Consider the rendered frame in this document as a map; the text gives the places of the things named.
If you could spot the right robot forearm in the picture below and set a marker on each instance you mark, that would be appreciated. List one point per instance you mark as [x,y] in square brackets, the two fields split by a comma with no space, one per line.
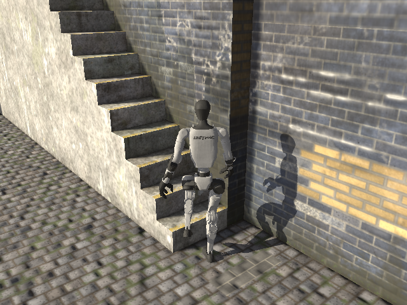
[229,163]

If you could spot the robot left thigh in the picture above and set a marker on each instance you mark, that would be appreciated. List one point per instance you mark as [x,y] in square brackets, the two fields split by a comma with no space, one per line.
[188,184]

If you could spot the robot right hand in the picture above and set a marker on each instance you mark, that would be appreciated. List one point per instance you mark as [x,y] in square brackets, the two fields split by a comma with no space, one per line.
[227,175]

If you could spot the humanoid robot head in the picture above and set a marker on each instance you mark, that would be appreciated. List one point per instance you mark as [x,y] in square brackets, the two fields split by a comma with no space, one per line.
[202,109]

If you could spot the left robot upper arm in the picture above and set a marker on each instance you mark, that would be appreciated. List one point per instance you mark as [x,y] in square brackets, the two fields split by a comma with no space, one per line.
[182,135]

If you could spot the left robot forearm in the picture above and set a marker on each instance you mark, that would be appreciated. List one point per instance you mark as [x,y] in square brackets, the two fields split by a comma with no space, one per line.
[169,171]

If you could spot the right robot upper arm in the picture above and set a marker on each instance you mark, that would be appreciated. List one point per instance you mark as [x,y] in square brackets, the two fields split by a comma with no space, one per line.
[225,141]

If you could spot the robot left hand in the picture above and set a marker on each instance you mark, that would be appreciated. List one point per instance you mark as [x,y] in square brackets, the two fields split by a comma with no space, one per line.
[163,190]

